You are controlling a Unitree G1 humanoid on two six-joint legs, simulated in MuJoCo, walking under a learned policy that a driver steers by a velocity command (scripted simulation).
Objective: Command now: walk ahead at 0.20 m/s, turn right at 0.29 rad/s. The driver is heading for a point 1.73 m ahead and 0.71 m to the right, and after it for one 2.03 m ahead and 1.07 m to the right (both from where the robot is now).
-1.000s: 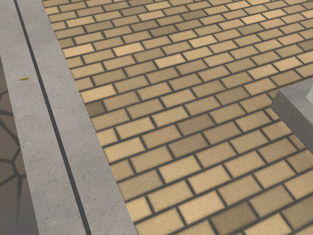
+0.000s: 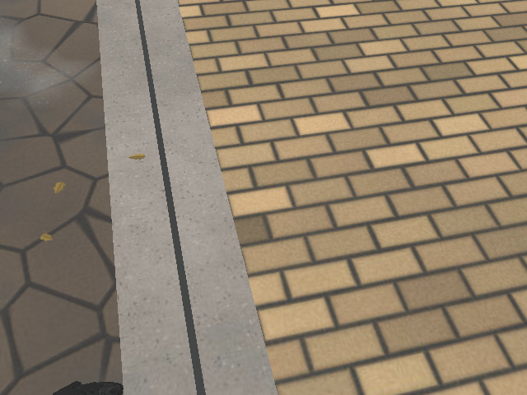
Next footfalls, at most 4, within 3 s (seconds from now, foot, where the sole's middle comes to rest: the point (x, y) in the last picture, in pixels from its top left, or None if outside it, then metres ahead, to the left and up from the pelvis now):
0.06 right None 0.24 -0.09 -0.77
0.48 left None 0.28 0.14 -0.77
0.92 right None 0.13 -0.07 -0.77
1.30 left None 0.29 0.11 -0.77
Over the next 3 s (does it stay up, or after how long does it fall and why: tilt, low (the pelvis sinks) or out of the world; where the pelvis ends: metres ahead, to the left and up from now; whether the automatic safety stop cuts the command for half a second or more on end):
stays up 0.22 -0.03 0.01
